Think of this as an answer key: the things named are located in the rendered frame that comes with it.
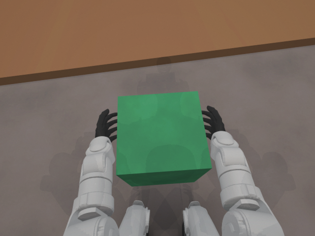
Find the robot left thigh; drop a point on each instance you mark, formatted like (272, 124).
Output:
(135, 221)

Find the right robot hand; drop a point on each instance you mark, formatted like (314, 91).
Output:
(215, 121)

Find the robot right forearm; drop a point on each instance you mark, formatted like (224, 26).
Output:
(237, 186)

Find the robot right thigh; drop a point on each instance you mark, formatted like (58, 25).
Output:
(197, 222)

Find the left robot upper arm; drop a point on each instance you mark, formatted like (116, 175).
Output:
(98, 226)

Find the carton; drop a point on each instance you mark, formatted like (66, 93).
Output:
(161, 139)

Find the robot left forearm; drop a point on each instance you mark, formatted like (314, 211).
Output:
(95, 187)

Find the right robot upper arm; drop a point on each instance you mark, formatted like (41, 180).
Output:
(242, 222)

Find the robot thigh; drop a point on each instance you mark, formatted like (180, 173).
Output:
(197, 222)
(135, 221)

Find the left robot hand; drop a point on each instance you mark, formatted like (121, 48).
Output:
(103, 125)

